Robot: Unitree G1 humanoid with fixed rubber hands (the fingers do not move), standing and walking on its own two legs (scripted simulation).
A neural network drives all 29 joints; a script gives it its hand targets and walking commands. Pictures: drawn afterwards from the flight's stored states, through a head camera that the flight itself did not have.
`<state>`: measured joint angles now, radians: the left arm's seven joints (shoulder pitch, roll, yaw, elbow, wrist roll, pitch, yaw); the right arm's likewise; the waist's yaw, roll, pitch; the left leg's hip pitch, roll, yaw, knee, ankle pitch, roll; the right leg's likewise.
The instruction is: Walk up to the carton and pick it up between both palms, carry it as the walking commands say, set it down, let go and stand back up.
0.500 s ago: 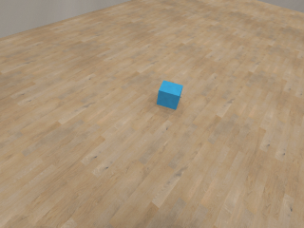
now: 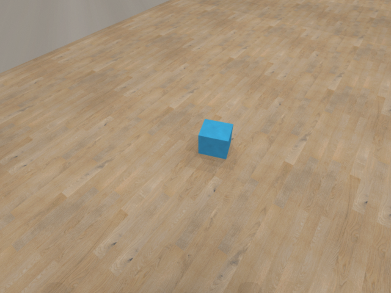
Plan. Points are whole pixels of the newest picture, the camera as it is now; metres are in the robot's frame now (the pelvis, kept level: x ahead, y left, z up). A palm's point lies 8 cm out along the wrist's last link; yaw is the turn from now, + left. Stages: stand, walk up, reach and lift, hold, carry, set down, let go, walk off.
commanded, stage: walk up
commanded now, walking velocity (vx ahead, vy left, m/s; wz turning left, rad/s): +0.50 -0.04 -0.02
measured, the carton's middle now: (215, 139) +1.15 -0.08 -0.68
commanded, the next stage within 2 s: none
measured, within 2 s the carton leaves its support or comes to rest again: neither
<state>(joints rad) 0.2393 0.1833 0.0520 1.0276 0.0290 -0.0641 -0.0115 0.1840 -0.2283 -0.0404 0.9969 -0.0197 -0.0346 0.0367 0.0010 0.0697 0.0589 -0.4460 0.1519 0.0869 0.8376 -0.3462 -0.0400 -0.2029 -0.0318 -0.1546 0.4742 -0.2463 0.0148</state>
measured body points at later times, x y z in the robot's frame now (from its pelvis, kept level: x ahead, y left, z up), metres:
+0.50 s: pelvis +0.24 -0.03 -0.01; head +0.27 -0.03 +0.44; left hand +0.40 +0.20 -0.14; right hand +0.15 -0.26 -0.16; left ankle +0.11 +0.11 -0.71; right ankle +0.31 -0.14 -0.73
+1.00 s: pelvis +0.47 -0.01 +0.01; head +0.48 +0.02 +0.46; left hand +0.51 +0.24 -0.16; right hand +0.50 -0.25 -0.12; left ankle +0.46 +0.09 -0.73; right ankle +0.45 -0.15 -0.65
